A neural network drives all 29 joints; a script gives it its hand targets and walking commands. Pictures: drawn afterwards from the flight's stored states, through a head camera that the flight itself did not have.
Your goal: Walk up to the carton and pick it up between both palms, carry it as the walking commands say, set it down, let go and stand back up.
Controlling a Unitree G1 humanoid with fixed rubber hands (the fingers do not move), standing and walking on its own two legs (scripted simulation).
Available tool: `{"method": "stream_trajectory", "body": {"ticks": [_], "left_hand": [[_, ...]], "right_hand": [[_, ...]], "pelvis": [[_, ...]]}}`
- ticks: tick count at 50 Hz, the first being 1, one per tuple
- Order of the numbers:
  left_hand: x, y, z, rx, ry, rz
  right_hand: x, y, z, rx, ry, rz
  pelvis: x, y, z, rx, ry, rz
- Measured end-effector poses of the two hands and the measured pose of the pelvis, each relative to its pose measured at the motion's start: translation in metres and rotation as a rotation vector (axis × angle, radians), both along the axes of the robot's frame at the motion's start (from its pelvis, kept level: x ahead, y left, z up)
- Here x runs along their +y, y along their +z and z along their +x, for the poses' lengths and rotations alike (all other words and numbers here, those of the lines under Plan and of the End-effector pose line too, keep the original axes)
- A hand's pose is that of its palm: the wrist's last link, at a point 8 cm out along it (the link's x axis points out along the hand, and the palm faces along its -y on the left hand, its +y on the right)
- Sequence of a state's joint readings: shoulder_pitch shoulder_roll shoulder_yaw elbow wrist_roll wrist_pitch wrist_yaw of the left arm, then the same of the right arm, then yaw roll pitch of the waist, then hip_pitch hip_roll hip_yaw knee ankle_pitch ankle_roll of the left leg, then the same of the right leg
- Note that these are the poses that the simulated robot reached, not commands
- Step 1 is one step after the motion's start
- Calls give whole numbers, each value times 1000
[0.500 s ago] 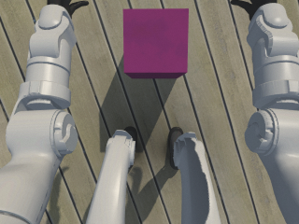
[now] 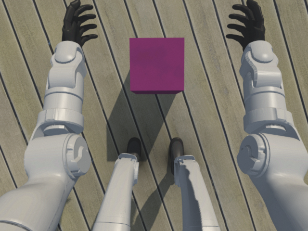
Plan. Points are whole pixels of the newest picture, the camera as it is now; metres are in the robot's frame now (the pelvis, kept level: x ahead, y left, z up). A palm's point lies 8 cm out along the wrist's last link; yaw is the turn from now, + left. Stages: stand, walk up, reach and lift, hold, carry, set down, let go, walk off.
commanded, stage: let go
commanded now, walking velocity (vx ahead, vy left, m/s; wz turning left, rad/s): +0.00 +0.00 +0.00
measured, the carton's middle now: (156, 70) +0.53 +0.01 -0.56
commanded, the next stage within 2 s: stand in 1.20 s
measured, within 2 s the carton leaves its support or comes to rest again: neither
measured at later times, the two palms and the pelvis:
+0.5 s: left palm (26, 131) +0.32 +0.23 -0.01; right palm (288, 133) +0.33 -0.21 -0.02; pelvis +0.05 +0.00 +0.07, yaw +0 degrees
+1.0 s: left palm (4, 191) +0.24 +0.24 +0.03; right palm out of the picture +0.24 -0.23 +0.03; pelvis +0.08 +0.00 +0.09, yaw +0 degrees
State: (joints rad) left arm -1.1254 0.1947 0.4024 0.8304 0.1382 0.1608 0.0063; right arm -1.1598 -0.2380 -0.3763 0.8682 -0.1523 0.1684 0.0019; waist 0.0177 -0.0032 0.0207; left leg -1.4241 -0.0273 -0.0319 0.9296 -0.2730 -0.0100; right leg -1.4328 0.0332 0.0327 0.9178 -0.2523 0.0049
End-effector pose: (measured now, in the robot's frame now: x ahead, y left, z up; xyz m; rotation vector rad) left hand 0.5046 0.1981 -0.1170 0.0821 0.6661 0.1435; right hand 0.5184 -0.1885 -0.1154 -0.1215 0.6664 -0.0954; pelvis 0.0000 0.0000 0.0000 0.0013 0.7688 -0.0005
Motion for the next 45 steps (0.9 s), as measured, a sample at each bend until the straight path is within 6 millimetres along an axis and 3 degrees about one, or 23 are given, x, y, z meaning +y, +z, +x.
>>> {"method": "stream_trajectory", "body": {"ticks": [7,19,31,39,45], "left_hand": [[10,11,-45,51,-57,57],[33,80,-134,83,-83,59],[36,121,-229,124,-78,51],[42,143,-262,123,-75,59],[40,146,-271,134,-88,49]], "right_hand": [[-11,8,-49,50,10,-64],[-24,74,-135,82,44,-56],[-30,113,-234,118,27,-30],[-37,135,-268,121,34,-38],[-40,142,-279,127,39,-34]], "pelvis": [[1,21,16,-48,-4,1],[3,57,40,-259,1,-2],[5,84,62,-558,-4,-6],[4,93,76,-709,4,-8],[3,95,79,-794,4,-6]]}}
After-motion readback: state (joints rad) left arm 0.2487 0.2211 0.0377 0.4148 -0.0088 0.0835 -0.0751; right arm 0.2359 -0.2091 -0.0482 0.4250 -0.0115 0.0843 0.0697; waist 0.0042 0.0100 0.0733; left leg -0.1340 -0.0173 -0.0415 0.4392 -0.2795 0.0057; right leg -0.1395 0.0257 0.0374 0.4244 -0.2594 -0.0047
